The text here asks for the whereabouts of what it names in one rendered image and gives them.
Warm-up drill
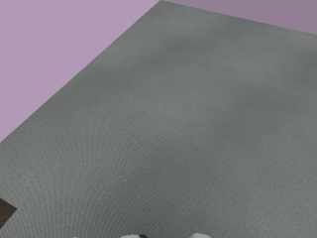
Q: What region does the cabinet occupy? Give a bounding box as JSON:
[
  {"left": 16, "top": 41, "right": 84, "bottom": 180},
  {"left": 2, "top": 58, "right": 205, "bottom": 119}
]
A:
[{"left": 0, "top": 198, "right": 18, "bottom": 229}]

